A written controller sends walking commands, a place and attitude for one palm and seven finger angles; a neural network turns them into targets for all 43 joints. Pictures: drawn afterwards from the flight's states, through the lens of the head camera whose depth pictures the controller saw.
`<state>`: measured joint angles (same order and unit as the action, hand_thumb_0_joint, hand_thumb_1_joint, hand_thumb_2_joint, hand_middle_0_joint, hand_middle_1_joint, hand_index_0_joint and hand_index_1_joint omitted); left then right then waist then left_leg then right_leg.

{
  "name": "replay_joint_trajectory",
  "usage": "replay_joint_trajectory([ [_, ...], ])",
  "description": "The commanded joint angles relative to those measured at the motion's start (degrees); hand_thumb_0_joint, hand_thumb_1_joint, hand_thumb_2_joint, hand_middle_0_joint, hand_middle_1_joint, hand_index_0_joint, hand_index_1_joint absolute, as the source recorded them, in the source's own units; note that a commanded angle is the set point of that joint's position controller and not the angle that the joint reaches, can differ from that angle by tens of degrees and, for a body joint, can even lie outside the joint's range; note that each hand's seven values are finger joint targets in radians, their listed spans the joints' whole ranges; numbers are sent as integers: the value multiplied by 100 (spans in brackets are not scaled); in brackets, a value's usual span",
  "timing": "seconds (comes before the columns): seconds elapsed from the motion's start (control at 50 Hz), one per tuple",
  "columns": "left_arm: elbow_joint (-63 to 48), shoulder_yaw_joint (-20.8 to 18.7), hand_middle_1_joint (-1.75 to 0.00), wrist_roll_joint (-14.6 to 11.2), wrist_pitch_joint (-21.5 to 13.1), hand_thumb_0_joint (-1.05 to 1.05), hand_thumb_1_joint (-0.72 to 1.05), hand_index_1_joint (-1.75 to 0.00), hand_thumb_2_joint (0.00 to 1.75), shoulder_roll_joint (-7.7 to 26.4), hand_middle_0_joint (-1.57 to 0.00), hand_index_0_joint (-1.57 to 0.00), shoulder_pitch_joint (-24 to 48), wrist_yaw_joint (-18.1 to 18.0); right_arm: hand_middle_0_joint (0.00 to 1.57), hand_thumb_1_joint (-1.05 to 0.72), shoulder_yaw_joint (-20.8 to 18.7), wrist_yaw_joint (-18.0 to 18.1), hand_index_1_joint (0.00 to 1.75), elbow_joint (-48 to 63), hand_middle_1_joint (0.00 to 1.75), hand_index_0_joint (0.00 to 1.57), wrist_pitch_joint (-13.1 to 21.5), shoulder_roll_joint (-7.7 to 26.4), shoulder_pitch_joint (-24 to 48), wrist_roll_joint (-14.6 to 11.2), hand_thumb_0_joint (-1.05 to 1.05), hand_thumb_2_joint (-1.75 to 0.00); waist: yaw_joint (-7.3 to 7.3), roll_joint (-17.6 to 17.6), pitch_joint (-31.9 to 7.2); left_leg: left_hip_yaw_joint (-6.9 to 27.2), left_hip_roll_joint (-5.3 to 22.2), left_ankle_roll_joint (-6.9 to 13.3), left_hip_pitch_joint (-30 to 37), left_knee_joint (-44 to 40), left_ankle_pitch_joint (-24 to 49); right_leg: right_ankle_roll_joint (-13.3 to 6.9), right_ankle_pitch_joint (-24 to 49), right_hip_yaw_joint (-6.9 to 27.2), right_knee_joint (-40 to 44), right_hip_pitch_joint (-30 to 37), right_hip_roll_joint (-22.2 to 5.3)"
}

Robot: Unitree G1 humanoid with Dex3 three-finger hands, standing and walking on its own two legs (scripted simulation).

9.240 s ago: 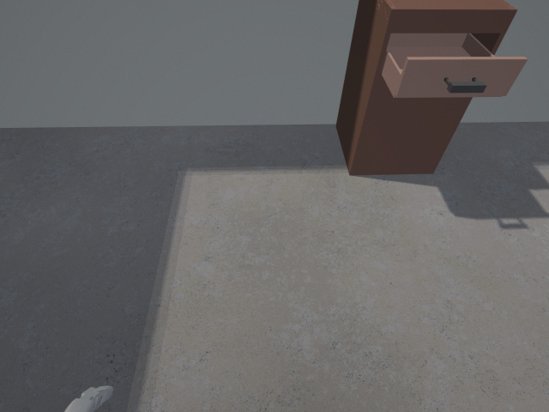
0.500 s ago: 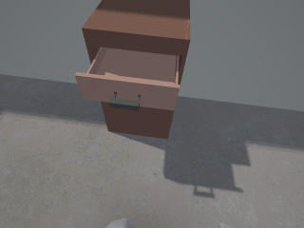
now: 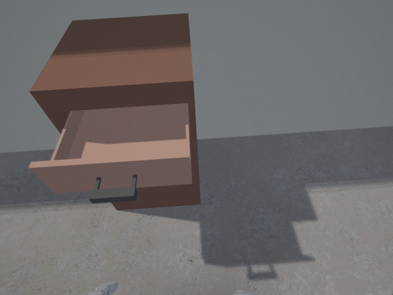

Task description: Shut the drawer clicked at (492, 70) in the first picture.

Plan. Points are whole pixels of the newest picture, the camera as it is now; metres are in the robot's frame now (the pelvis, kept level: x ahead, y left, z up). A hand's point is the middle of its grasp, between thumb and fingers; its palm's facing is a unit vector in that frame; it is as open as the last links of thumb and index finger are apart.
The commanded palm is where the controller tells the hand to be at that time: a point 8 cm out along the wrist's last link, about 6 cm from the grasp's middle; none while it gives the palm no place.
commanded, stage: come to a stop and stand still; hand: left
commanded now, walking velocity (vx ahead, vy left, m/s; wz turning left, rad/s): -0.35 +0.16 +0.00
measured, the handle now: (115, 187) +0.40 +0.23 -0.10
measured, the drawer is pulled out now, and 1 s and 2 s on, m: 0.20 0.20 0.20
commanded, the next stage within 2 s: look again from close up in 1.22 s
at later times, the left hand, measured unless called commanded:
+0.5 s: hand out of the picture +0.02 +0.24 -0.15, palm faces +0.08 -0.94 -0.32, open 7.3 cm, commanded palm none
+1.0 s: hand out of the picture -0.08 +0.26 -0.16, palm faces +0.03 -0.98 -0.19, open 7.4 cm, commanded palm none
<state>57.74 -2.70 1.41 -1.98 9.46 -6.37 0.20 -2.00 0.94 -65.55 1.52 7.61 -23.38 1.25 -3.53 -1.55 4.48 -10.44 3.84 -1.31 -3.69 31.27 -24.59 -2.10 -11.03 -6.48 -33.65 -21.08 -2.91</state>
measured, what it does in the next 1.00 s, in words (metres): steps to the left: left foot, then right foot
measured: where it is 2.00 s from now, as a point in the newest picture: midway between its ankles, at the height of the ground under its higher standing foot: outside the picture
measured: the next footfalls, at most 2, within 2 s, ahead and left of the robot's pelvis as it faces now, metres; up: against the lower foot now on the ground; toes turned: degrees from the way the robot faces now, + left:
left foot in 0.52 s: +0.00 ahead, +0.17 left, +0.00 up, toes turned +4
right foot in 0.74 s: +0.02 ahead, -0.03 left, +0.00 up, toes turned +3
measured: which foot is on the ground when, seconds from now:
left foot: up 0.00-0.50, down 0.52-1.00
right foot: down 0.00-0.56, up 0.58-0.72, down 0.74-1.00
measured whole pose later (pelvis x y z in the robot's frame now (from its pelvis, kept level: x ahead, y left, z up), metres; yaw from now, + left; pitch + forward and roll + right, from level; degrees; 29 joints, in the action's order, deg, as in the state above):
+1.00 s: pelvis -0.09 +0.09 +0.01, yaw +1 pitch -2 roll +0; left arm 58.4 -0.1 1.0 1.6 7.7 -18.3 -1.3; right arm -0.1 0.8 -59.2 -1.5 10.7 -21.0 1.2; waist -1.1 -1.5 2.0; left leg -7.2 -3.4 5.7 -13.6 25.2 -10.2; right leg -1.5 -15.3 1.2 -30.1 -17.6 -0.8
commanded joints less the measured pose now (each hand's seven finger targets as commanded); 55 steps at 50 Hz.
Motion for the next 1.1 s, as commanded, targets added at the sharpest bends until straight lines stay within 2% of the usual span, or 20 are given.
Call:
replay_joint_trajectory([
  [0.0,268,-115,-30,-95,-151,0,90,-30,90,1141,-20,-20,-1552,-192,20,-90,-34,119,30,367,30,20,28,420,-175,-168,0,-90,606,906,-1515,988,-26,-47,-1566,2639,-1101,-1191,6252,1793,836,2577,-2154],
  [0.1,-25,-93,-30,-39,68,0,90,-30,90,888,-20,-20,-522,-314,20,-90,-94,110,30,280,30,20,-373,313,105,-153,0,-90,325,547,-661,1059,-58,-133,-1502,2652,-462,-855,4619,992,1184,1007,-1712],
  [0.22,-233,-242,-30,-18,174,0,90,-30,90,1047,-20,-20,-459,-336,20,-90,-267,7,30,642,30,20,-582,634,484,-33,0,-90,381,963,-711,1236,-198,-293,-2114,3343,93,-850,3285,1066,1393,955,-1716],
  [0.34,-337,-268,-30,78,246,0,90,-30,90,1172,-20,-20,-464,-282,20,-90,-235,-65,30,939,30,20,-464,657,916,-61,0,-90,518,1408,-754,990,-236,-217,-1623,1957,-2,-786,982,1260,1697,811,-1477],
  [0.36,-529,-168,-30,74,121,0,90,-30,90,1420,-20,-20,-814,-501,20,-90,-272,-77,30,1423,30,20,-230,954,513,-85,0,-90,231,1037,-2137,601,-619,-283,-1941,1947,-678,-751,4701,2050,832,2757,-1743],
  [0.38,-685,-225,-30,88,136,0,90,-30,90,1578,-20,-20,-864,-480,20,-90,-273,-70,30,1639,30,20,-241,764,716,-92,0,-90,421,778,-2222,777,-322,-120,-1896,1485,-433,-860,3606,1702,487,2624,-1768],
  [0.4,-616,-228,-30,93,177,0,90,-30,90,1461,-20,-20,-930,-451,20,-90,-227,-53,30,1723,30,20,-244,733,1060,-129,0,-90,542,589,-1946,682,-466,-64,-1754,893,-357,-915,2907,1623,528,2222,-1651],
  [0.46,-654,-71,-30,15,347,0,90,-30,90,1153,-20,-20,-610,-367,20,-90,-133,-36,30,1643,30,20,-238,728,550,-83,0,-90,149,457,-598,485,-447,87,-438,-928,819,-249,-302,977,565,126,-869],
  [0.5,-760,42,-30,-78,446,0,90,-30,90,651,-20,-20,-674,-286,20,-90,-185,-37,30,1829,30,20,-227,1292,673,24,0,-90,263,-989,180,2106,961,621,-1465,-1691,837,251,-1470,297,-272,-386,-14],
  [0.52,-800,11,-30,-74,453,0,90,-30,90,670,-20,-20,-757,-285,20,-90,-157,-33,30,1961,30,20,-262,1338,998,70,0,-90,380,-700,446,2082,1175,918,-2102,-1778,806,194,-1335,360,-689,-107,100],
  [0.54,-721,42,-30,-25,511,0,90,-30,90,676,-20,-20,-809,-274,20,-90,-106,-39,30,1959,30,20,-225,1166,1212,65,0,-90,423,-1109,430,2054,1050,907,-2327,-1987,389,145,-1405,458,-1103,63,103],
  [0.6,-615,55,-30,-23,465,0,90,-30,90,665,-20,-20,-1085,-194,20,-90,-67,-40,30,1943,30,20,-249,1170,1483,32,0,-90,520,-657,549,1678,652,911,-2566,-1757,173,147,-926,683,-1560,267,232],
  [0.68,-512,93,-30,-7,324,0,90,-30,90,617,-20,-20,-1463,-186,20,-90,-12,-19,30,1797,30,20,-241,1092,1245,-3,0,-90,613,-11,513,1794,511,755,-2452,-1432,-637,65,-621,834,216,772,144],
  [0.72,-551,128,-30,5,198,0,90,-30,90,755,-20,-20,-1376,-201,20,-90,20,-19,30,1724,30,20,-245,905,879,-56,0,-90,359,697,354,1430,-56,467,-1841,-851,-401,-255,-1689,1945,1336,158,-391],
  [0.74,-587,133,-30,-20,174,0,90,-30,90,823,-20,-20,-1211,-198,20,-90,33,-26,30,1624,30,20,-241,800,673,-49,0,-90,194,595,175,1333,-198,419,-1253,-755,84,-420,-1805,2102,1594,-153,-618],
  [0.8,-630,92,-30,-44,171,0,90,-30,90,812,-20,-20,-793,-216,20,-90,11,-25,30,1341,30,20,-243,840,157,-21,0,-90,-12,1356,-270,1192,-169,352,-336,-403,208,-340,-2586,1844,1745,-840,-514],
  [0.84,-587,105,-30,-45,187,0,90,-30,90,692,-20,-20,-834,-213,20,-90,33,-24,30,1222,30,20,-178,797,68,-6,0,-90,6,721,-274,1441,25,408,-444,-1031,140,-224,-1997,1539,1344,-652,-252],
  [0.88,-453,120,-30,-62,188,0,90,-30,90,514,-20,-20,-1157,-198,20,-90,67,-8,30,1177,30,20,-85,913,326,5,0,-90,265,-107,-281,1948,415,494,-1148,-1814,-322,-81,-943,1097,720,194,57],
  [0.92,-267,131,-30,-34,226,0,90,-30,90,409,-20,-20,-1397,-194,20,-90,75,19,30,1131,30,20,-85,956,546,-19,0,-90,441,-397,-217,2090,529,519,-1492,-2182,-767,-43,-811,891,455,511,158],
  [1.08,93,147,-30,1,308,0,90,-30,90,200,-20,-20,-1613,-199,20,-90,68,53,30,807,30,20,-159,886,529,-36,0,-90,512,-221,33,2051,601,620,-1822,-2271,-1100,-6,-747,767,330,701,171],
])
